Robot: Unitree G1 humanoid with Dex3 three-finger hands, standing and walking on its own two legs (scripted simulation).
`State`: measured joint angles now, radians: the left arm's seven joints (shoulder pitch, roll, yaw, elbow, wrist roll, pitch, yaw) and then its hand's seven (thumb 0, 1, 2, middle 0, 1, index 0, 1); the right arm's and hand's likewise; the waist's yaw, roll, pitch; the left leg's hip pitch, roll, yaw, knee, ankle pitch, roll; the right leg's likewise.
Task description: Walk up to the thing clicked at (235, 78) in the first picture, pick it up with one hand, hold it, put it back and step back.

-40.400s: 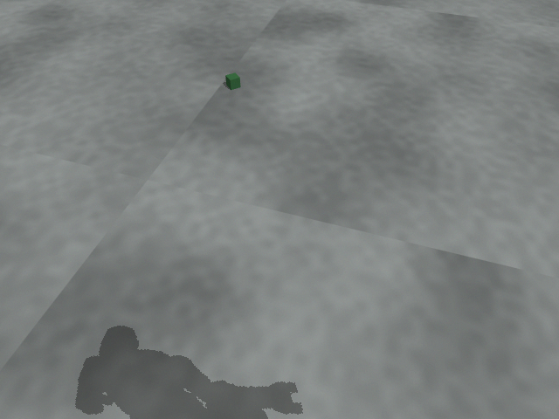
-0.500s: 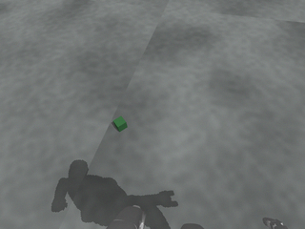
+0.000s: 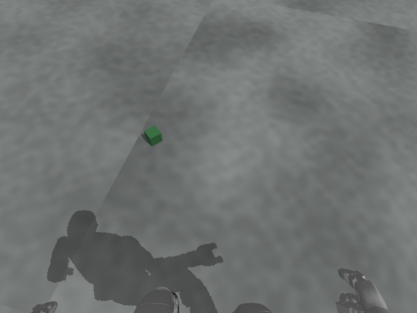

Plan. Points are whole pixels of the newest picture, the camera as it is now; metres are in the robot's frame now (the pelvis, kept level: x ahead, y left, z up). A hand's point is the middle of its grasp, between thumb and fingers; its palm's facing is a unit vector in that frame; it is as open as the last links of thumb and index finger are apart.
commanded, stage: step back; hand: left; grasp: from above
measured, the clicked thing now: (153, 135) +1.02 +0.30 -0.72
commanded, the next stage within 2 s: stand in 1.20 s
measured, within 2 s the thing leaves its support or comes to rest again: neither
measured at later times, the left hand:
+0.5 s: hand out of the picture -0.04 +0.27 -0.14, palm faces +0.09 -0.91 -0.39, open 7.4 cm
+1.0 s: hand out of the picture +0.02 +0.27 -0.14, palm faces +0.10 -0.93 -0.35, open 7.4 cm
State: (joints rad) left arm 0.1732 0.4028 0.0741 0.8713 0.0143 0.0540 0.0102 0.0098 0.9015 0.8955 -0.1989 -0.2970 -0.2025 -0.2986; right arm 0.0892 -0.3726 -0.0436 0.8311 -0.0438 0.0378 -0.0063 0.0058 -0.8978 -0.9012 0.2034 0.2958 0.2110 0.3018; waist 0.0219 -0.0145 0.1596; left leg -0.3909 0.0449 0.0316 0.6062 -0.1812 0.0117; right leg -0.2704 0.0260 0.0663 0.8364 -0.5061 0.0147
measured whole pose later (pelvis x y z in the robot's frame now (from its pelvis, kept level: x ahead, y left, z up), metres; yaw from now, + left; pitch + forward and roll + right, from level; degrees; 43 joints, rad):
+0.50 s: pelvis -0.08 -0.01 +0.01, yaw +4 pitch -3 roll +1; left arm 0.23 0.40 0.07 0.97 0.02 0.02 -0.01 0.01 0.90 0.90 -0.20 -0.30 -0.20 -0.30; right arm 0.24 -0.34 -0.05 0.99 -0.04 -0.02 0.02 0.01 -0.90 -0.90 0.20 0.30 0.21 0.30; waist 0.01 -0.03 0.06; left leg -0.22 -0.03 -0.02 0.54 -0.29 0.02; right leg -0.32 -0.03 0.01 0.79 -0.48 -0.02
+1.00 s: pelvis -0.04 +0.00 +0.01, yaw +5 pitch -2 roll -1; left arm 0.13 0.38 0.03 1.04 0.00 -0.01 0.00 0.01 0.90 0.90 -0.20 -0.30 -0.20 -0.30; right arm 0.13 -0.33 -0.04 1.07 -0.03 -0.01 0.00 0.01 -0.90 -0.90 0.20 0.30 0.21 0.30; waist 0.02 -0.02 0.07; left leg -0.24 0.02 0.00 0.55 -0.27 0.00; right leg -0.17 -0.03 -0.02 0.52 -0.31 0.02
